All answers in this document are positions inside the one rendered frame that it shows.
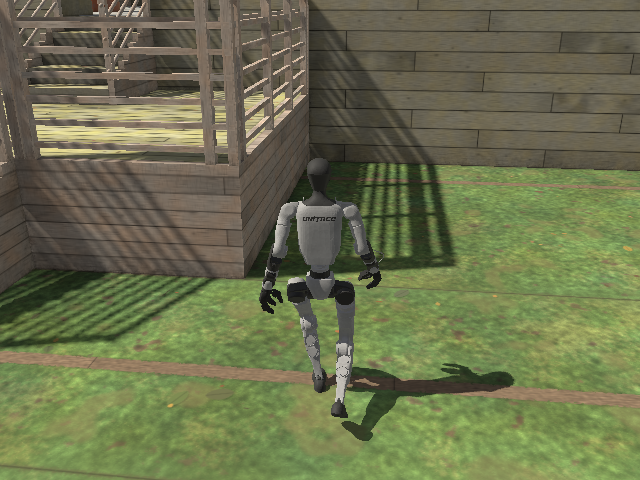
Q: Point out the robot left forearm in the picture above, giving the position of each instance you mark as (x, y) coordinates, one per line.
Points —
(271, 272)

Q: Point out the robot left hand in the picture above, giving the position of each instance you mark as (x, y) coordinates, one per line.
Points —
(265, 297)

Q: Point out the robot right upper arm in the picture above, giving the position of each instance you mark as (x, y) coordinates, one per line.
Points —
(350, 211)

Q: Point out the robot right forearm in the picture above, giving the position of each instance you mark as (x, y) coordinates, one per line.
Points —
(370, 260)

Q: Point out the robot left upper arm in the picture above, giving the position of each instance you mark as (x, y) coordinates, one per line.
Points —
(287, 212)

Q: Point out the humanoid robot torso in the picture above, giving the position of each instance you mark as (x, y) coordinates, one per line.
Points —
(319, 239)

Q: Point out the right robot foot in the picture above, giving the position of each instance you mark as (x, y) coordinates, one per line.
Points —
(339, 410)

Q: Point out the robot right hand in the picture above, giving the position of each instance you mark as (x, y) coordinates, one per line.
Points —
(366, 274)

